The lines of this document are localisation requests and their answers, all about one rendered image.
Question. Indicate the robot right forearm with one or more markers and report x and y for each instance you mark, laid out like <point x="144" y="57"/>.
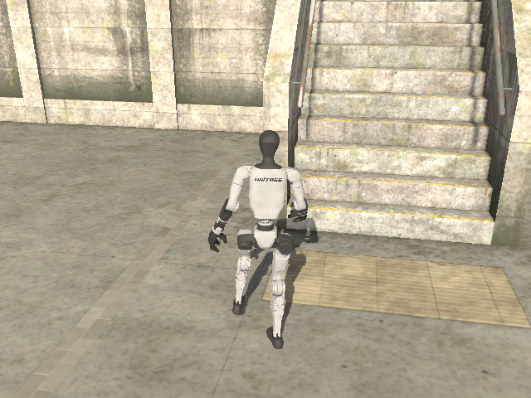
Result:
<point x="303" y="212"/>

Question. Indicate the right robot shin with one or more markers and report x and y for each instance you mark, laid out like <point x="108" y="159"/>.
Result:
<point x="277" y="306"/>

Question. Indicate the right robot upper arm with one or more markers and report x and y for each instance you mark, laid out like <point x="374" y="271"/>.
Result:
<point x="294" y="177"/>

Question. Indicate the right robot thigh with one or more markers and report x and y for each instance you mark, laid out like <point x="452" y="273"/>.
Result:
<point x="284" y="245"/>

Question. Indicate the right robot hand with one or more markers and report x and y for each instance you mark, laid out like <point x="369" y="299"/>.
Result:
<point x="294" y="213"/>

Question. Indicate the left robot hand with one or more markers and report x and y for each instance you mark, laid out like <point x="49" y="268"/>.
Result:
<point x="212" y="239"/>

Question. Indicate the left robot upper arm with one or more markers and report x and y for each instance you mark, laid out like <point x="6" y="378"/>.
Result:
<point x="237" y="184"/>

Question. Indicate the robot left forearm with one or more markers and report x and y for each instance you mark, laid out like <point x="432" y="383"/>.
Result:
<point x="222" y="219"/>

